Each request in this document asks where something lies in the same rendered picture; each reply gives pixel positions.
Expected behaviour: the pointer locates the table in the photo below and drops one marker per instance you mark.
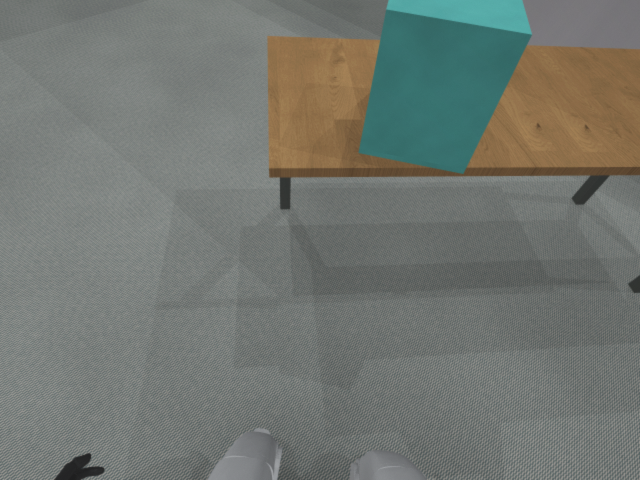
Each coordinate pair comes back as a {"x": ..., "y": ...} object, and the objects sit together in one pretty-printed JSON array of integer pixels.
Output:
[{"x": 566, "y": 111}]

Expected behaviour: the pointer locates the robot thigh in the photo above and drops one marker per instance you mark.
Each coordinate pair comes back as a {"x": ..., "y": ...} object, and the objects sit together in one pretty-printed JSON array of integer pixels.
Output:
[
  {"x": 384, "y": 465},
  {"x": 253, "y": 456}
]

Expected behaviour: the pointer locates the robot right thigh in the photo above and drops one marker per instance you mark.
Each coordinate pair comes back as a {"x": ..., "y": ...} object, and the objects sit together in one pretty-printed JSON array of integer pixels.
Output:
[{"x": 384, "y": 465}]

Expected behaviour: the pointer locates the carton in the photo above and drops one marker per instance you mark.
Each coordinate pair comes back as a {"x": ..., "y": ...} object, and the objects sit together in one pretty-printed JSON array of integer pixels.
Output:
[{"x": 442, "y": 67}]

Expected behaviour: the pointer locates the robot left thigh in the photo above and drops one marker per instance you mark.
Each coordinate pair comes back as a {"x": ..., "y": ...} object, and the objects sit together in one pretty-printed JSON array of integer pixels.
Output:
[{"x": 253, "y": 456}]

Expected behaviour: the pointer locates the robot left hand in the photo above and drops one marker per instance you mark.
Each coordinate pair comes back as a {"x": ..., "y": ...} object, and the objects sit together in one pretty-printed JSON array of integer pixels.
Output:
[{"x": 73, "y": 471}]

